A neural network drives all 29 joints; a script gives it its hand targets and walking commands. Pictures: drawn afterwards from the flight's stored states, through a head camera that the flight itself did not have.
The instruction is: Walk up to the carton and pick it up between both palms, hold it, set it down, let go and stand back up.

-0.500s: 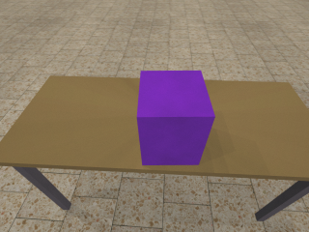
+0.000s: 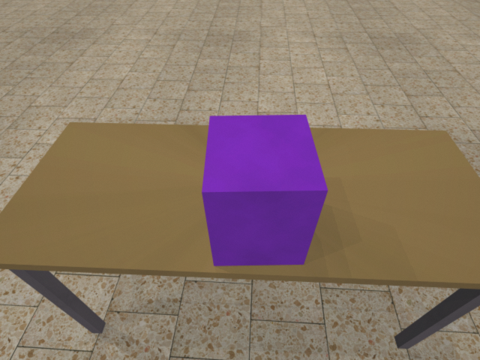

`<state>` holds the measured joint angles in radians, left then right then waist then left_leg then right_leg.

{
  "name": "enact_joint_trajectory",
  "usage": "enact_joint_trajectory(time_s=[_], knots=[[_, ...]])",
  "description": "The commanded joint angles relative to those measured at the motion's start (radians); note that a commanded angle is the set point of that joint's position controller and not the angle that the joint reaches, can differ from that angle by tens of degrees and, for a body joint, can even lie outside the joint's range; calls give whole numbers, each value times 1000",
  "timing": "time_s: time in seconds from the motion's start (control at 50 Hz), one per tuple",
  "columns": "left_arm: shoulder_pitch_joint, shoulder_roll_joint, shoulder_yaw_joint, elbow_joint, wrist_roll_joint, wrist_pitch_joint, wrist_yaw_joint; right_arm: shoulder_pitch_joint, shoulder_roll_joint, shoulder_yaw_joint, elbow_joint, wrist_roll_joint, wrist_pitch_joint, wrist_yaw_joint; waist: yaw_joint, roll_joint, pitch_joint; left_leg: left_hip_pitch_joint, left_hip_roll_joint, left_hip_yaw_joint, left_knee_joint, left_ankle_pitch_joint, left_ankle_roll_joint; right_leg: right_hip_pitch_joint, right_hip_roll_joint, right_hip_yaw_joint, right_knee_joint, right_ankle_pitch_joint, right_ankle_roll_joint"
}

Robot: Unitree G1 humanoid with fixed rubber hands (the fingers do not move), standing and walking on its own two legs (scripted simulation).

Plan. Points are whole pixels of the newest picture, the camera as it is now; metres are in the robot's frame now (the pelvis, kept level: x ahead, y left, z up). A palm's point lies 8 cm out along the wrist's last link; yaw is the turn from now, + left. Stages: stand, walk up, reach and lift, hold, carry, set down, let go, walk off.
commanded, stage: walk up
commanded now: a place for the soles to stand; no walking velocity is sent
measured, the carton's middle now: (258, 192) +0.46 -0.01 +0.01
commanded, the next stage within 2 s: reach and lift in 0.56 s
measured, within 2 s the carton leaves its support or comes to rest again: neither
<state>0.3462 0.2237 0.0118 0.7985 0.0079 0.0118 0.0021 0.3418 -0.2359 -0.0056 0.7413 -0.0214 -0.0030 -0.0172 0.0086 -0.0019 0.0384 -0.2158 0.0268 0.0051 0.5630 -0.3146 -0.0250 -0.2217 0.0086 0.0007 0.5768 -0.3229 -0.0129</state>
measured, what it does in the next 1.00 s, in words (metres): stands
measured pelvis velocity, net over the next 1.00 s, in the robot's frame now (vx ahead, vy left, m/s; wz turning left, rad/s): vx -0.02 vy -0.01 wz -0.02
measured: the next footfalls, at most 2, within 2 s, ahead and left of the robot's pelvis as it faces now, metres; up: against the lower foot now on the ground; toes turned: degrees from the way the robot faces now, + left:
none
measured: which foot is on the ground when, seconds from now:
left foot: down 0.00-1.00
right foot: down 0.00-1.00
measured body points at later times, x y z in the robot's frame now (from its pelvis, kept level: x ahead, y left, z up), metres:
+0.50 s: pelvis +0.00 -0.01 +0.00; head +0.01 -0.01 +0.45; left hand +0.07 +0.24 -0.13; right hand +0.07 -0.26 -0.13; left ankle -0.01 +0.14 -0.73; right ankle -0.01 -0.11 -0.73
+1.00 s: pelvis -0.02 -0.01 +0.00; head -0.03 +0.01 +0.45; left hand +0.15 +0.21 -0.10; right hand +0.12 -0.25 -0.08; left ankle -0.01 +0.14 -0.73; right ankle -0.01 -0.11 -0.73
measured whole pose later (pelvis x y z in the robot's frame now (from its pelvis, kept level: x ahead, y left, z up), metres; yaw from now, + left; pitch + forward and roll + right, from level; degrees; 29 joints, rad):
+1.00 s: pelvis -0.02 -0.01 +0.00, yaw -1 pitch -6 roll +0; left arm 0.13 0.16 0.03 0.53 0.03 0.33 0.01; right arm 0.16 -0.20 -0.05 0.75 -0.02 -0.11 0.03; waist -0.01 -0.04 0.10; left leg -0.13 0.04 0.03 0.49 -0.25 -0.03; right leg -0.15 0.01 -0.01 0.52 -0.26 -0.02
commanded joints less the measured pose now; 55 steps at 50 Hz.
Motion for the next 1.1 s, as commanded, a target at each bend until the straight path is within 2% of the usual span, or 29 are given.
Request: enact_joint_trajectory(time_s=[0.0, 0.24, 0.54, 0.56, 0.58, 0.6, 0.64, 0.66, 0.68, 0.7, 0.72, 0.74, 0.8, 0.86, 0.9, 0.96, 1.02, 1.08], knots=[[22, 155, 41, -87, -2, -23, 8, 32, -141, -43, -87, 1, -23, -10, -4, -11, -3, 14, 60, -61, -78, 196, 52, -33, -87, 102, -122, 244, -42], [-4, 156, 41, -87, -3, -20, 8, 24, -142, -40, -79, 1, -23, -13, 0, -9, -6, 21, 62, -50, -81, 205, 48, -13, -82, 105, -125, 267, -44], [-19, 155, 41, -68, -3, -18, 8, 40, -144, -41, -54, 1, -24, -13, -2, -4, 5, 21, 67, -49, -104, 172, 49, -12, -75, 109, -141, 224, -40], [-690, 253, 77, -272, -45, 130, 14, -655, -50, -136, -49, -127, -133, 22, -28, 8, -9, -208, 17, 65, 28, -26, 11, -242, -48, -9, 12, -54, -18], [-560, 200, 53, -265, -39, 217, 46, -516, -77, -155, 22, -134, -149, 55, -52, -10, 91, -226, 8, 72, 32, -142, 16, -291, -44, -15, 20, -156, -25], [-541, 183, 58, -285, -28, 280, 42, -481, -90, -158, -8, -119, -132, 67, -38, -55, -2, -185, 22, 69, 70, -95, 5, -231, -53, -44, 57, -101, -10], [-456, 163, 56, -370, -1, 356, 24, -336, -113, -141, -36, -65, -116, 62, -22, -39, -150, -98, 21, 88, 103, 23, -3, -158, -55, -35, 53, 108, -3], [-399, 153, 60, -416, 15, 373, 16, -283, -130, -135, -27, -31, -124, 55, -24, -19, -229, -32, 14, 86, 119, 134, -10, -115, -44, -47, 62, 282, 0], [-328, 139, 69, -461, 30, 383, 10, -228, -146, -131, -13, 5, -137, 53, -24, 7, -294, 34, 4, 81, 119, 255, -20, -53, -22, -63, 57, 401, -5], [-265, 124, 76, -475, 43, 383, 2, -188, -160, -126, 9, 33, -153, 50, -33, 5, -325, 125, -2, 56, 129, 385, -25, -40, -8, -79, 46, 514, -4], [-202, 109, 84, -488, 48, 373, -2, -161, -174, -112, 17, 57, -173, 47, -35, 14, -319, 211, -14, 36, 108, 476, -28, -34, -1, -84, 11, 599, 5], [-151, 93, 87, -491, 51, 357, -6, -145, -180, -93, 23, 75, -190, 44, -39, 8, -299, 268, -23, 24, 77, 512, -25, -28, 3, -85, -26, 646, 13], [-124, 70, 83, -423, 66, 331, -4, -174, -166, -61, 17, 70, -193, 42, -38, -25, -177, 219, -47, 36, -33, 352, -7, 31, 10, -59, -109, 518, 12], [-212, 72, 69, -378, 53, 322, 8, -241, -114, -67, -28, 28, -167, 39, -17, -18, -27, 161, -50, 59, -118, 179, -2, -6, 17, -59, -187, 210, 3], [-275, 79, 67, -374, 34, 311, 14, -268, -80, -75, -82, 0, -147, 40, -1, -22, 44, 125, -42, 71, -161, 82, 12, -30, 9, -49, -221, 69, 2], [-317, 82, 72, -406, 24, 270, 32, -256, -58, -76, -151, -5, -130, 50, 7, -7, 49, 97, -35, 83, -190, 51, 17, -4, -5, -22, -232, 25, -3], [-321, 72, 65, -439, 8, 197, 58, -225, -47, -82, -197, -6, -144, 62, -1, -7, 8, 99, -28, 88, -197, 60, 20, 5, -12, 4, -233, 50, -7], [-349, 72, 42, -451, -27, 122, 78, -243, -32, -99, -223, -14, -175, 64, -10, -5, -27, 101, -21, 95, -190, 19, 21, -30, -16, 17, -230, 23, -10]])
